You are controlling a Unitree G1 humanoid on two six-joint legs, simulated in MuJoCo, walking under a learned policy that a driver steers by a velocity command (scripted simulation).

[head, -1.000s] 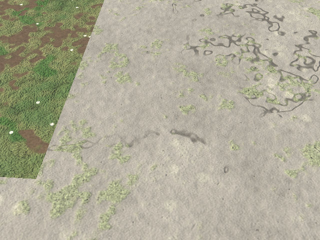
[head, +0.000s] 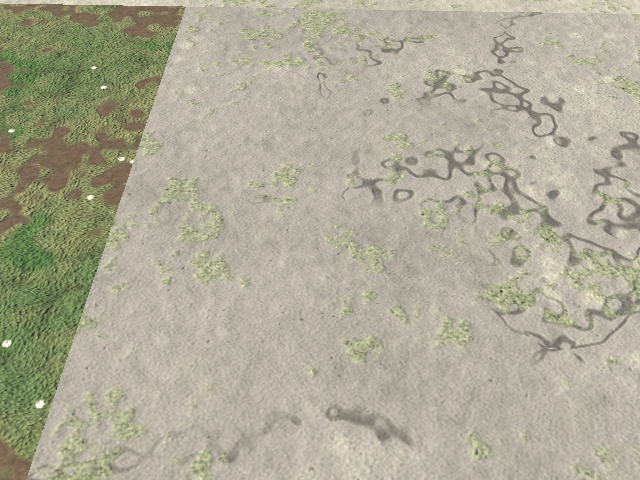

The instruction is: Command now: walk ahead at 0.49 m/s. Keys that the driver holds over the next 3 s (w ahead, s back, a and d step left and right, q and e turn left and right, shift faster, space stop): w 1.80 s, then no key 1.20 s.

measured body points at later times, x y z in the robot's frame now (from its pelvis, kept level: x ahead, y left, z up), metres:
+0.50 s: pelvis +0.27 -0.08 +0.00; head +0.29 -0.10 +0.45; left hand +0.33 +0.18 -0.12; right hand +0.36 -0.35 -0.14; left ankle +0.27 +0.08 -0.66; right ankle +0.30 -0.16 -0.74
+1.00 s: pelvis +0.55 -0.01 -0.01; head +0.58 +0.00 +0.44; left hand +0.57 +0.25 -0.16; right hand +0.67 -0.27 -0.13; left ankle +0.61 +0.07 -0.74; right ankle +0.44 -0.16 -0.65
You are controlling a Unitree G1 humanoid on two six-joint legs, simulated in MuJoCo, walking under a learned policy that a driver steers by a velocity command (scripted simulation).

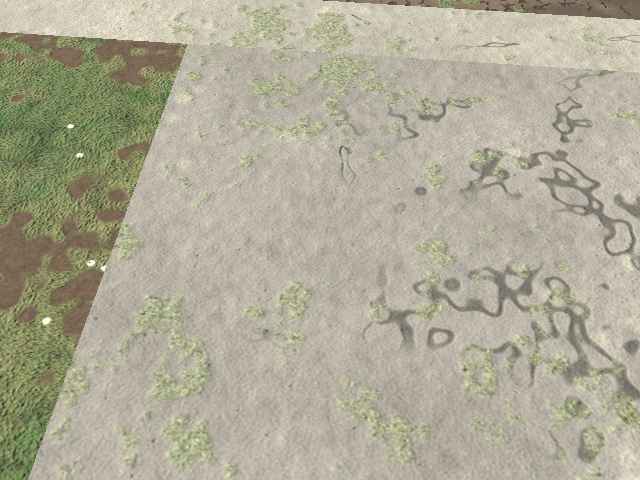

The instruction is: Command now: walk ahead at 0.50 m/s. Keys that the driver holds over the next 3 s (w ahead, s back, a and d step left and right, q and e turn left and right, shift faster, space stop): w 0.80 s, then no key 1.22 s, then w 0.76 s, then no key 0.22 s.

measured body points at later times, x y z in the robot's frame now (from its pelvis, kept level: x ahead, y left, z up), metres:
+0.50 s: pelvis +0.27 -0.06 -0.01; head +0.31 -0.07 +0.44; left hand +0.46 +0.19 -0.11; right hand +0.24 -0.32 -0.16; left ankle +0.09 +0.08 -0.68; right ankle +0.38 -0.15 -0.73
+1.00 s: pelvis +0.53 -0.03 -0.01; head +0.56 -0.02 +0.44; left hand +0.51 +0.24 -0.16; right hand +0.73 -0.26 -0.11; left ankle +0.67 +0.08 -0.74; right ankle +0.38 -0.15 -0.73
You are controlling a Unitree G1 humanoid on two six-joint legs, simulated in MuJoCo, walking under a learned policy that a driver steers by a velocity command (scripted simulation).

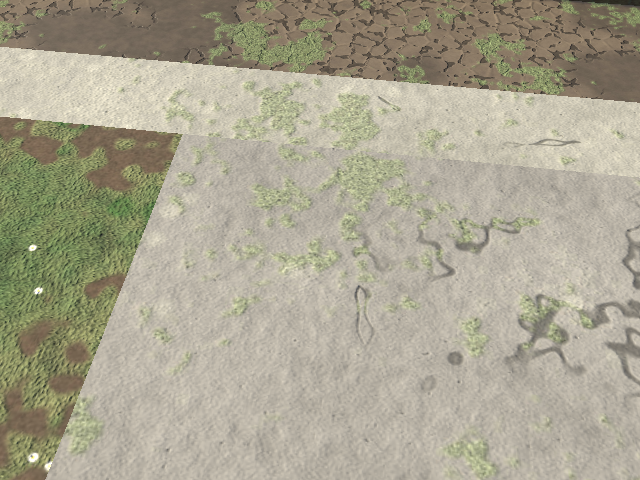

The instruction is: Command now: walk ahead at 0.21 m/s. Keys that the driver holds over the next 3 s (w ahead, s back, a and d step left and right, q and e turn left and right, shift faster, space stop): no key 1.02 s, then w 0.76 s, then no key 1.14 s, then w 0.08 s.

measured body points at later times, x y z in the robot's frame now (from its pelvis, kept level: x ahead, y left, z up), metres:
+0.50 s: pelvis +0.09 +0.00 +0.01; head +0.10 -0.01 +0.46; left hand +0.13 +0.26 -0.13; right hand +0.18 -0.24 -0.13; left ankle +0.14 +0.11 -0.72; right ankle +0.09 -0.13 -0.72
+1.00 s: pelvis +0.12 -0.01 +0.01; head +0.13 -0.01 +0.46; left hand +0.15 +0.24 -0.14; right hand +0.18 -0.26 -0.14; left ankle +0.14 +0.11 -0.72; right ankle +0.09 -0.13 -0.72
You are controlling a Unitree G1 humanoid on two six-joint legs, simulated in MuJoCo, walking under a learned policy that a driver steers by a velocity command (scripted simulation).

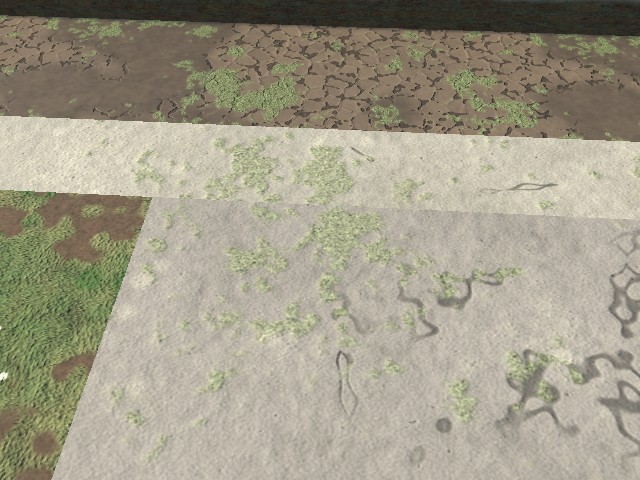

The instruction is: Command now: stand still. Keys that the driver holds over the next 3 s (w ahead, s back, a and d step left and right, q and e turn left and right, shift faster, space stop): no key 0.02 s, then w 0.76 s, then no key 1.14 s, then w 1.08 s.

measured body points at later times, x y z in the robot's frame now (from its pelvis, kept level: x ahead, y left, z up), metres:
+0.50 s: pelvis +0.11 +0.02 -0.01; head +0.12 +0.03 +0.44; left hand +0.18 +0.27 -0.16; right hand +0.08 -0.22 -0.16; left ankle +0.02 +0.12 -0.74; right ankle +0.05 -0.11 -0.62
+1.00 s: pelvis +0.35 -0.04 +0.00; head +0.39 -0.04 +0.45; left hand +0.42 +0.22 -0.13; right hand +0.45 -0.30 -0.13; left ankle +0.37 +0.12 -0.66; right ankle +0.41 -0.11 -0.74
